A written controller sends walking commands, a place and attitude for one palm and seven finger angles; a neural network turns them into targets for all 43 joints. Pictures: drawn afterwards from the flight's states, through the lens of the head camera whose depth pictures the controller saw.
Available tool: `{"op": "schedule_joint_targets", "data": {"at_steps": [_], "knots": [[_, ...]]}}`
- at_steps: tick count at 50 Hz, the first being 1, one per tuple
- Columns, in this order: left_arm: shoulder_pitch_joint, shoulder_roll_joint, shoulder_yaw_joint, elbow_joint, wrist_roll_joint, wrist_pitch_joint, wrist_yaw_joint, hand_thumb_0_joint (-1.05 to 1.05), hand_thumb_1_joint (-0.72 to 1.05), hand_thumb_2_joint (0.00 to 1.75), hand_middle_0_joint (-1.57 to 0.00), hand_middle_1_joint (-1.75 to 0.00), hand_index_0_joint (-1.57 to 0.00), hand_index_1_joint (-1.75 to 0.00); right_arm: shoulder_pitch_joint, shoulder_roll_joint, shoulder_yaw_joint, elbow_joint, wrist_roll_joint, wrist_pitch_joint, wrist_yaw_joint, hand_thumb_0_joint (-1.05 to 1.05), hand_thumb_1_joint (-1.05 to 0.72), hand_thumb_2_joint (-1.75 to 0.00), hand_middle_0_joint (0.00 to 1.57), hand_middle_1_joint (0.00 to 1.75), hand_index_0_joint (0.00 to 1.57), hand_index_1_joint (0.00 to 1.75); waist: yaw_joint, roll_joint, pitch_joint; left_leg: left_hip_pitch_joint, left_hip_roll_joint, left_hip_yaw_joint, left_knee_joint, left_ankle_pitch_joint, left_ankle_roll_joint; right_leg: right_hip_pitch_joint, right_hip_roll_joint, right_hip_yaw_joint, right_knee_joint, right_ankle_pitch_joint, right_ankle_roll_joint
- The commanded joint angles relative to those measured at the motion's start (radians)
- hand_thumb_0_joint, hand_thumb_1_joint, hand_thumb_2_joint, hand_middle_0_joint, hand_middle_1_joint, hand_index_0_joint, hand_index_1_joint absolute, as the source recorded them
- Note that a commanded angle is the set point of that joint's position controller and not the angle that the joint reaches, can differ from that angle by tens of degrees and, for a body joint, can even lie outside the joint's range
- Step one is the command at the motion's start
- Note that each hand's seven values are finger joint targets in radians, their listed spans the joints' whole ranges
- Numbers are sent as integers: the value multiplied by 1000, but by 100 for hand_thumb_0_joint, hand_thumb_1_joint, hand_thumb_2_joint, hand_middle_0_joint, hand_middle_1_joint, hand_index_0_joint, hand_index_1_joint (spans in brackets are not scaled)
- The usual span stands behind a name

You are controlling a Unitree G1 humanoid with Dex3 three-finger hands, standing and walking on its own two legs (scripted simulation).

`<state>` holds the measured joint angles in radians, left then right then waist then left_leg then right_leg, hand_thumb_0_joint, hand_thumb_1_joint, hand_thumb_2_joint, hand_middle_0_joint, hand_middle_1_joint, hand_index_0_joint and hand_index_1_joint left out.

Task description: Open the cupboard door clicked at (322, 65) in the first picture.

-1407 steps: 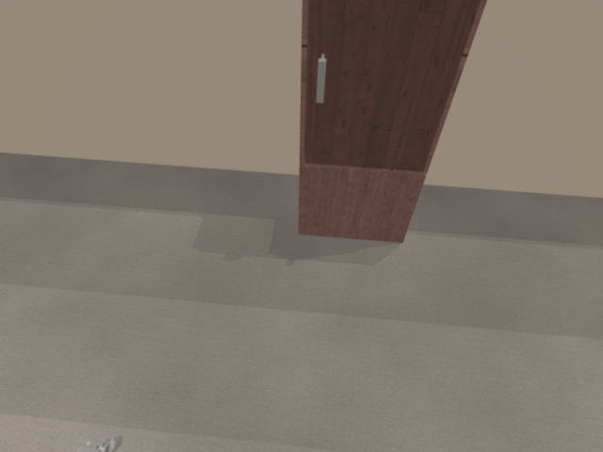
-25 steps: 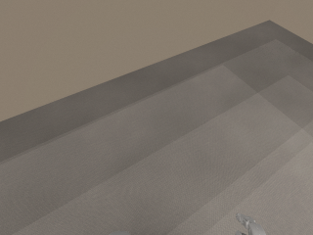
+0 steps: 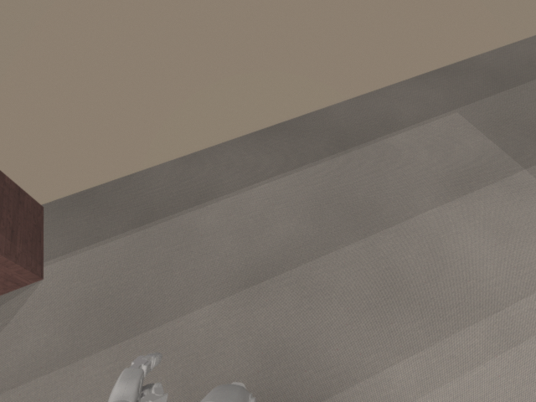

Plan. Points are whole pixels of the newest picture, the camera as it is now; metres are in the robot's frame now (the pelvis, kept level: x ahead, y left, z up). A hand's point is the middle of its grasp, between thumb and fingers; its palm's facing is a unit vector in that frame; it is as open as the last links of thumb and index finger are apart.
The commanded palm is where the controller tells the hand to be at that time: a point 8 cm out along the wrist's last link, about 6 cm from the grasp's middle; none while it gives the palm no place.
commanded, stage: turn to face it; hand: left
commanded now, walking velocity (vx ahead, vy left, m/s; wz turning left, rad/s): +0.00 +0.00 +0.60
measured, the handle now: out of the picture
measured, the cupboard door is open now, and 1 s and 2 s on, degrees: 42 42 42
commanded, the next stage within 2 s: take the last steps up to it in 1.64 s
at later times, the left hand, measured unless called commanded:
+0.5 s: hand out of the picture -0.04 +0.25 -0.19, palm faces +0.37 -0.90 -0.25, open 7.3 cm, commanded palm none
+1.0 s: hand out of the picture +0.08 +0.26 -0.14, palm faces +0.51 -0.81 -0.27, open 7.4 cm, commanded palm none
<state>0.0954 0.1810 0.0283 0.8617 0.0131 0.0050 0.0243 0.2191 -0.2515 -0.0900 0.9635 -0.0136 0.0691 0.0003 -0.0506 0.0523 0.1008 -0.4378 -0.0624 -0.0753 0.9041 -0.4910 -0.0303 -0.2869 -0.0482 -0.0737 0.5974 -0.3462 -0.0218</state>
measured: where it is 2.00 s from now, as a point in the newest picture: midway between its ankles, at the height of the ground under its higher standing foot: outside the picture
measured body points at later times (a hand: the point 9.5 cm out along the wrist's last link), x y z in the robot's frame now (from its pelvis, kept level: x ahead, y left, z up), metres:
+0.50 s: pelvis +0.01 +0.03 -0.01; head +0.06 +0.08 +0.43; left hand -0.06 +0.29 -0.17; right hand +0.23 -0.17 -0.13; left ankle -0.01 +0.11 -0.73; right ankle -0.01 -0.11 -0.68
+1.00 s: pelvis +0.05 +0.01 +0.00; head +0.12 +0.03 +0.44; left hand +0.05 +0.30 -0.12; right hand +0.19 -0.20 -0.16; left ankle -0.01 +0.11 -0.73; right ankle +0.09 -0.10 -0.73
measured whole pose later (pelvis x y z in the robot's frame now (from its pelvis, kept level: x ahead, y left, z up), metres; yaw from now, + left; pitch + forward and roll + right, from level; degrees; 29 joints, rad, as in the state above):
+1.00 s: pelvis +0.05 +0.01 +0.00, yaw +34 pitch +4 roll +1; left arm 0.05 0.21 0.04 0.85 0.00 0.03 0.02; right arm 0.27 -0.22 -0.07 0.97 -0.02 0.05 -0.01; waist -0.06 0.02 0.07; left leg -0.32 -0.11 -0.17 0.54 -0.27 0.01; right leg -0.30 -0.01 0.01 0.57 -0.32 0.07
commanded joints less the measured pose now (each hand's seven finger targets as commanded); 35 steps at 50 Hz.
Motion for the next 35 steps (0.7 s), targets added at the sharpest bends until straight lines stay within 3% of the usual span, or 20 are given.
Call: {"op": "schedule_joint_targets", "data": {"at_steps": [1,4,9,15,17,18,19,20,21,22,23,24,25,27,29,33,35], "knots": [[50,160,44,-54,-3,-17,16,0,90,90,-20,-30,-20,-30,-20,-69,-20,-63,-4,-8,16,0,-90,-90,20,30,20,30,25,-239,-99,-164,80,27,368,71,-38,182,-270,107,-232,598,-58],[104,156,47,-46,-1,-24,16,0,90,90,-20,-30,-20,-30,-48,-54,-9,-60,-1,-5,24,0,-90,-90,20,30,20,30,41,-228,-126,-165,86,66,298,117,-51,258,-249,25,-217,693,-32],[194,176,57,-17,5,-24,16,0,90,90,-20,-30,-20,-30,-126,-43,1,-74,-1,-2,25,0,-90,-90,20,30,20,30,77,-223,-122,-158,94,107,146,80,-53,333,-288,-18,-198,747,-55],[211,215,76,-6,18,-17,10,0,90,90,-20,-30,-20,-30,-189,-31,13,-110,4,-17,30,0,-90,-90,20,30,20,30,94,-270,-94,-32,88,178,-112,43,-16,272,-340,-60,-148,727,-80],[199,233,81,-3,18,-16,5,0,90,90,-20,-30,-20,-30,-166,-42,11,-115,4,-23,29,0,-90,-90,20,30,20,30,76,-270,-109,47,72,201,-200,77,0,240,-347,-81,-105,706,-67],[188,233,83,-2,16,-16,2,0,90,90,-20,-30,-20,-30,-127,-53,7,-112,1,-27,29,0,-90,-90,20,30,20,30,51,-246,-132,133,62,206,-282,132,8,204,-339,-105,-44,676,-44],[163,239,86,-6,8,-16,-2,0,90,90,-20,-30,-20,-30,-46,-83,-2,-94,-2,-33,28,0,-90,-90,20,30,20,30,-3,-181,-176,270,58,194,-398,255,24,139,-318,-149,83,611,-9],[152,200,81,-32,0,-11,-10,0,90,90,-20,-30,-20,-30,40,-181,-26,-76,-10,-44,24,0,-90,-90,20,30,20,30,-51,39,-243,465,223,-27,-476,499,99,-64,-228,-179,311,293,56],[94,133,55,-82,-5,-5,-12,0,90,90,-20,-30,-20,-30,106,-285,-50,-71,-9,-46,12,0,-90,-90,20,30,20,30,-84,281,-259,539,475,-389,-517,954,252,-318,-78,-109,542,-338,116],[62,164,55,-96,4,12,-2,0,90,90,-20,-30,-20,-30,120,-284,-41,-56,-1,-39,4,0,-90,-90,20,30,20,30,-70,154,-275,530,511,-335,-495,996,302,-337,-89,37,605,-338,93],[35,160,56,-91,6,15,3,0,90,90,-20,-30,-20,-30,78,-243,-30,-72,-3,-42,-5,0,-90,-90,20,30,20,30,-52,115,-233,458,454,-267,-506,888,279,-329,-102,50,604,-281,95],[46,154,62,-67,6,18,1,0,90,90,-20,-30,-20,-30,12,-226,-29,-97,-7,-45,-15,0,-90,-90,20,30,20,30,-28,141,-192,403,408,-251,-519,798,254,-339,-100,58,620,-223,106],[59,163,65,-42,8,23,-4,0,90,90,-20,-30,-20,-30,-42,-203,-19,-111,-8,-46,-19,0,-90,-90,20,30,20,30,-4,112,-142,332,362,-200,-544,730,223,-325,-96,81,633,-141,112],[103,160,67,-15,12,29,-13,0,90,90,-20,-30,-20,-30,-71,-177,-7,-116,-4,-55,-19,0,-90,-90,20,30,20,30,36,69,-120,312,294,-132,-564,728,178,-309,-77,77,632,-37,121],[125,155,67,-5,11,27,-15,0,90,90,-20,-30,-20,-30,-59,-174,-4,-112,-1,-63,-18,0,-90,-90,20,30,20,30,52,52,-147,325,275,-106,-565,751,169,-294,-71,81,614,6,130],[93,157,65,-15,11,27,-10,0,90,90,-20,-30,-20,-30,-9,-167,-5,-92,1,-67,-17,0,-90,-90,20,30,20,30,45,59,-156,356,265,-155,-570,753,171,-311,-57,93,577,36,144],[59,151,63,-31,9,25,-8,0,90,90,-20,-30,-20,-30,11,-163,-8,-87,-3,-67,-17,0,-90,-90,20,30,20,30,36,56,-153,362,270,-191,-563,740,191,-319,-50,98,540,20,147]]}}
